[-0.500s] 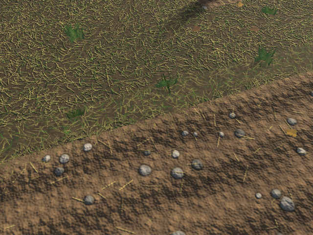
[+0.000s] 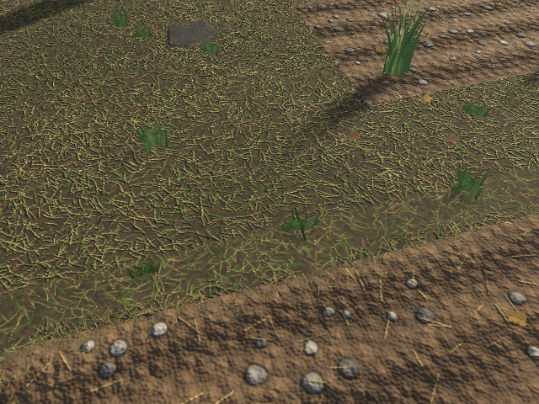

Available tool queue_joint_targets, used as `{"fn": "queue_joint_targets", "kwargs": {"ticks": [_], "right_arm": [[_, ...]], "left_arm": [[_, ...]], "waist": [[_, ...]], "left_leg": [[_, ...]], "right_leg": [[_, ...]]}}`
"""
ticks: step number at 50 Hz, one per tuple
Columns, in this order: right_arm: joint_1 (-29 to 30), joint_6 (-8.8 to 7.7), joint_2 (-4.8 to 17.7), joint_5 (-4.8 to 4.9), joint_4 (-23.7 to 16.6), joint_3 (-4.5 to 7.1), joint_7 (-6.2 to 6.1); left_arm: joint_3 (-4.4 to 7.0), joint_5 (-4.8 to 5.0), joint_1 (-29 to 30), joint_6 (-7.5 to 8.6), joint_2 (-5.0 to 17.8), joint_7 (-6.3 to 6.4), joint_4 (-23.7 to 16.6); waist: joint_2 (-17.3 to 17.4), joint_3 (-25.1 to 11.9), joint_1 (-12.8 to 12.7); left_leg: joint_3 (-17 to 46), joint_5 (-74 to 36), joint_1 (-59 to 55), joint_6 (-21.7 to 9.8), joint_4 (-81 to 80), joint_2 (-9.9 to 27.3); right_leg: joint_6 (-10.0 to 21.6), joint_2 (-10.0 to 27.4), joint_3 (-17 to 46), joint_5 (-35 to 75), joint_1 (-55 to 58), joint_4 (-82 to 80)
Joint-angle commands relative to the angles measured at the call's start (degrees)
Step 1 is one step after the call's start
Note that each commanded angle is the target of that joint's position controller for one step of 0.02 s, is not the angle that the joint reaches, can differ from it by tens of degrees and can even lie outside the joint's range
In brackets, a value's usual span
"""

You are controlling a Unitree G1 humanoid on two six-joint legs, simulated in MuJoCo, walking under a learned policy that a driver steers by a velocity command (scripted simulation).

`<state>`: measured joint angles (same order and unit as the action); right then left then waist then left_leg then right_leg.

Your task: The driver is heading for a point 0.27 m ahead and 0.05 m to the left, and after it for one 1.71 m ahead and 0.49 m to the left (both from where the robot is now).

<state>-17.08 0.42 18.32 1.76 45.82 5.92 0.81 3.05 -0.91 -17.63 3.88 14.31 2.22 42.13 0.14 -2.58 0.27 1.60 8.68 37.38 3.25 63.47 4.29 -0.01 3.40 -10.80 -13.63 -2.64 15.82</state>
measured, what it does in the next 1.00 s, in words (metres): walks ahead, turning left: left foot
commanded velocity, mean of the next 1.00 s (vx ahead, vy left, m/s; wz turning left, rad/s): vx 0.23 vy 0.00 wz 0.33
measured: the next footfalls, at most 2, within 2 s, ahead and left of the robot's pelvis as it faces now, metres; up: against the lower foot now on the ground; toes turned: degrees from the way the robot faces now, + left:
left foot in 0.26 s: +0.26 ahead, +0.22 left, +0.00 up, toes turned +19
right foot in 1.02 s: +0.44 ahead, +0.09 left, +0.00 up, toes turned +18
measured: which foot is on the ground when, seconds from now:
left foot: up 0.00-0.24, down 0.26-1.00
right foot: down 0.00-0.24, up 0.26-1.00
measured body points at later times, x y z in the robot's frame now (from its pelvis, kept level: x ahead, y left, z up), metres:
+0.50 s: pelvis +0.18 +0.15 -0.01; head +0.22 +0.19 +0.43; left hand +0.25 +0.48 -0.11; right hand +0.42 -0.06 -0.10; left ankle +0.22 +0.21 -0.75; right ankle +0.31 -0.02 -0.66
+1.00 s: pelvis +0.34 +0.18 -0.02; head +0.39 +0.19 +0.43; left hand +0.39 +0.49 -0.12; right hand +0.57 -0.04 -0.13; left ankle +0.22 +0.21 -0.74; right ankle +0.40 +0.08 -0.74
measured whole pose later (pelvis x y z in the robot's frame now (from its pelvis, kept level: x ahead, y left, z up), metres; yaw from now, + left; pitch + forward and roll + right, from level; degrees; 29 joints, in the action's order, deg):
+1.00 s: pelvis +0.34 +0.18 -0.02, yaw +19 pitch +4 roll +0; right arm -8.4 3.5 15.9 0.3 39.8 3.4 -3.0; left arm 3.6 1.7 -11.1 1.3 17.5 -2.1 38.4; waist 0.6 2.1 0.6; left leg -2.1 22.8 9.3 -5.1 30.3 -4.5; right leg -0.5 0.4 -1.4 -14.9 -23.7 36.1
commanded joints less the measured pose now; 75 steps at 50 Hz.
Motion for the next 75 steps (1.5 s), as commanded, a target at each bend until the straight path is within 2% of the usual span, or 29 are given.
{"fn": "queue_joint_targets", "kwargs": {"ticks": [1, 8, 10, 12, 13, 14, 15, 16, 17, 18, 21, 24, 28, 32, 38, 44, 49, 50, 51, 52, 53, 54, 57, 69, 70, 71, 72, 74, 75], "right_arm": [[7.52, -0.86, 1.72, 0.07, -7.18, -0.20, 0.62], [11.21, -0.70, 0.12, -0.12, -10.32, -1.86, 2.78], [7.89, -0.30, 2.39, 0.21, -10.22, -0.92, 2.84], [-4.97, 0.15, 8.32, 0.16, -7.92, 2.28, 1.53], [-12.91, 0.52, 13.49, -0.17, -5.70, 4.77, -0.14], [-8.31, 1.27, 20.28, 0.10, -6.81, 5.17, -0.80], [-5.93, -0.48, 21.85, -1.62, -12.61, 4.53, 0.71], [-5.67, -1.98, 17.25, -0.89, -13.18, 3.69, 2.32], [-3.88, -2.86, 15.65, -0.40, -12.04, 3.24, 2.25], [0.27, -3.16, 12.44, -0.20, -12.44, 2.22, 1.84], [6.96, -2.63, 9.21, -1.95, -15.28, 1.35, -0.06], [5.38, -1.81, 10.15, -1.11, -14.93, 1.68, -1.76], [4.93, 0.01, 7.13, -0.85, -14.41, 0.08, -3.52], [5.97, 0.01, 2.18, -2.80, -12.23, -2.45, -3.94], [4.95, -0.04, 6.67, -3.48, -8.51, -0.98, -3.47], [8.31, 2.80, 5.16, -2.40, -9.67, -0.65, -4.03], [11.18, 2.19, 6.40, -1.15, -10.45, -0.17, -4.10], [12.52, 1.37, 6.26, -0.70, -10.39, -0.28, -4.13], [12.54, 0.05, 5.15, -2.14, -11.11, -0.62, -3.62], [11.12, -1.14, 0.34, -5.97, -13.37, -1.91, -2.47], [11.02, -2.36, 4.16, -4.50, -12.35, -1.57, -1.29], [12.17, -2.59, 5.26, -2.61, -12.26, -1.24, -0.77], [13.80, -1.67, 4.09, -2.39, -11.82, -1.12, -1.34], [9.36, -3.28, 6.02, -1.49, -8.71, 0.61, -0.72], [9.04, -3.39, 7.37, -2.19, -8.52, 0.89, -0.80], [11.93, -2.91, 9.39, -3.15, -10.43, 0.67, -1.03], [11.05, -2.61, 9.89, -5.13, -9.23, 0.50, -0.81], [15.40, -3.21, 1.19, -3.27, -10.49, -2.24, -0.08], [15.38, -2.93, 0.88, -2.57, -9.94, -2.69, 0.23]], "left_arm": [[3.02, -0.08, 1.33, 1.29, 9.38, 0.07, -2.67], [4.59, 0.84, 3.71, -0.22, 11.92, -1.30, -1.74], [5.31, 2.37, 5.13, -1.10, 13.97, -1.93, -2.07], [5.40, 5.07, 7.51, -1.77, 14.54, -3.08, -2.36], [4.32, 4.86, 6.11, -1.12, 11.70, -3.62, -2.72], [1.72, -0.43, 0.95, -0.52, 1.87, -3.75, -4.80], [1.78, 0.39, -4.71, 0.82, 5.37, -3.15, -5.78], [2.84, 2.61, 6.02, 1.32, 10.97, -2.11, -7.15], [2.55, 3.27, 10.52, 1.46, 9.81, -0.92, -9.00], [2.39, 1.64, 10.41, 1.31, 9.60, 0.31, -7.87], [3.46, 0.03, 7.28, -0.36, 11.50, 0.15, -6.16], [2.61, -1.19, 8.88, -1.04, 8.61, -0.06, -5.72], [2.06, -0.11, 9.24, -1.95, 8.26, -0.25, -4.53], [1.00, 0.38, 10.90, -1.49, 6.30, -1.34, -3.87], [2.13, 2.28, 12.37, -0.70, 10.21, -2.85, -5.31], [1.53, 2.85, 9.41, -1.88, 7.56, -4.59, -6.93], [2.20, 2.58, 2.85, -1.97, 8.53, -4.22, -7.00], [2.93, 2.35, -2.32, -1.60, 9.89, -3.62, -6.26], [4.51, 2.25, -6.74, -1.56, 14.62, -2.50, -6.43], [5.52, 1.00, -6.25, -1.62, 21.56, -2.14, -7.48], [4.72, 0.50, -4.69, -2.23, 16.44, -1.80, -8.91], [4.49, 1.31, 0.25, -2.71, 14.86, -1.39, -9.81], [4.09, 3.54, 7.13, -4.80, 13.18, -0.53, -11.95], [4.64, 2.72, 11.82, -6.90, 13.58, 0.46, -14.10], [3.62, 2.02, 8.91, -6.63, 10.62, 0.42, -13.64], [2.02, 0.18, 2.89, -6.52, 5.98, 0.19, -12.25], [2.71, 0.76, 1.12, -6.21, 8.47, 0.28, -13.38], [3.19, 0.35, 1.94, -5.99, 11.71, 0.37, -9.41], [2.82, -0.26, 3.16, -6.30, 9.99, 0.29, -8.59]], "waist": [[-6.20, 7.86, -1.44], [-2.97, 13.01, -1.26], [-4.48, 9.61, 0.54], [-3.42, 0.52, 8.24], [2.98, -2.88, 11.85], [22.52, -2.09, 1.83], [15.55, -21.73, 0.21], [1.39, -19.00, 5.16], [1.11, -8.74, 3.47], [-0.68, -4.52, 1.38], [3.37, -2.47, -2.71], [0.76, -3.80, -2.11], [3.21, -5.46, -0.54], [5.07, -4.43, 1.34], [4.94, 1.70, 4.21], [2.74, 0.59, 2.66], [4.36, -5.05, -1.26], [3.66, -6.78, -4.89], [-2.60, -9.51, -6.80], [-17.56, -12.62, -2.17], [-9.20, -17.57, -5.11], [-5.88, -11.52, -3.21], [-1.13, -2.49, 0.12], [-12.23, -5.19, 1.85], [-9.45, -6.96, 0.12], [4.15, -7.76, -3.44], [17.38, -4.41, -5.59], [6.79, -1.05, -4.24], [5.22, -0.81, -4.22]], "left_leg": [[1.35, -2.09, 15.42, 0.29, -0.49, 3.82], [-5.27, -3.20, 5.24, -4.58, -15.71, 5.38], [-10.17, -1.13, -5.05, -6.16, -17.65, 1.37], [-13.92, -2.59, -24.50, -9.78, -22.87, -6.38], [-9.22, -9.69, -38.79, -12.20, -28.48, -8.74], [13.85, -29.14, -46.69, -16.95, -27.26, 2.63], [44.60, -8.33, -53.64, -28.64, -38.80, 14.72], [44.43, 3.20, -50.76, -24.87, -46.85, 14.00], [40.55, 8.81, -43.99, -22.54, -48.74, 12.64], [36.36, 7.42, -36.33, -20.20, -47.73, 10.35], [25.19, -6.99, -23.43, -17.81, -47.27, 5.52], [19.68, -23.97, -22.63, -17.36, -44.00, 2.44], [16.42, -26.38, -27.46, -13.72, -41.41, 2.20], [12.16, -25.35, -28.91, -9.26, -42.27, 1.71], [11.71, -34.88, -36.85, -11.72, -42.15, 6.75], [10.12, -48.35, -43.79, -14.93, -37.67, 9.78], [2.40, -60.13, -41.08, -11.90, -27.11, 5.90], [-0.54, -56.05, -35.28, -9.05, -19.30, 3.34], [-2.36, -28.08, -19.83, -4.68, -6.92, -1.70], [-1.47, 28.15, 1.26, 0.08, 9.56, -14.35], [8.85, 28.06, 1.66, -0.21, 14.03, -10.25], [8.61, 24.01, 3.64, 0.02, 13.49, -8.32], [5.72, 16.49, 0.29, 1.14, -1.79, -6.59], [5.19, -2.78, -21.73, 0.34, -39.54, -8.49], [8.81, -9.11, -27.96, -2.08, -41.71, -2.91], [22.29, -19.84, -32.69, -7.26, -44.06, 8.73], [39.34, -19.41, -30.27, -17.29, -47.29, 15.36], [30.68, -5.62, -25.39, -16.26, -45.83, 10.48], [26.32, 0.60, -24.78, -13.52, -45.86, 6.38]], "right_leg": [[7.99, 17.81, 9.91, -13.31, 4.02, -11.79], [5.72, 15.09, -5.86, 4.70, 1.92, -8.07], [4.64, 15.27, -7.71, 25.56, 1.05, 0.32], [1.36, 13.33, -8.91, 44.45, -1.27, 21.48], [-2.74, 9.69, -7.37, 28.09, -10.94, 39.25], [-6.73, 0.04, -3.30, -28.54, -30.59, 63.31], [-7.05, -4.58, 14.08, -32.05, -36.05, 73.80], [-5.27, -2.99, 17.62, -23.43, -38.40, 70.57], [-3.68, -2.42, 16.21, -16.87, -42.40, 65.86], [-2.60, -0.12, 17.72, -12.25, -40.64, 61.96], [-1.56, 0.99, 19.23, -6.21, -31.57, 54.40], [-3.76, -1.68, 17.95, -2.42, -32.14, 49.44], [-6.16, -1.24, 16.56, 5.44, -36.40, 43.63], [-5.20, 2.21, 15.83, 14.54, -32.37, 32.66], [-2.70, 0.31, 15.47, 2.51, -35.67, 28.44], [-3.32, 0.27, 11.92, -6.99, -38.15, 31.24], [0.31, -5.98, 6.56, -1.68, -22.16, 17.38], [2.76, -6.51, 8.11, 8.69, -12.64, 9.28], [7.79, 1.37, 21.24, 28.47, 2.54, 6.82], [20.97, 17.30, 45.61, 58.87, 16.06, 10.14], [22.86, 17.33, 44.10, 55.74, 16.76, 10.01], [19.78, 13.71, 37.95, 49.08, 12.62, 9.62], [13.47, 5.64, 32.01, 35.90, -0.62, 6.68], [5.80, -0.94, 40.31, 18.83, -7.92, 14.25], [4.01, -3.09, 37.68, 9.72, -9.92, 18.40], [1.26, -10.02, 29.95, -14.54, -15.06, 29.50], [-2.12, -13.21, 26.38, -28.49, -22.90, 39.46], [-4.98, -7.59, 27.38, -20.48, -21.16, 44.89], [-5.99, -5.73, 23.77, -18.40, -19.73, 41.10]]}}
Keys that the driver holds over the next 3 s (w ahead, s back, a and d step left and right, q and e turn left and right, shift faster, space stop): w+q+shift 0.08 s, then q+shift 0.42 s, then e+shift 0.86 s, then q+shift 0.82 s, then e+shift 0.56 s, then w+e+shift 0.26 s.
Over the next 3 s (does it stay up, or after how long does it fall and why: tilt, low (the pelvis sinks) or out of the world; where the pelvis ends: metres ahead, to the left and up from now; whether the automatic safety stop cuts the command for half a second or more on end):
stays up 0.55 0.23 0.00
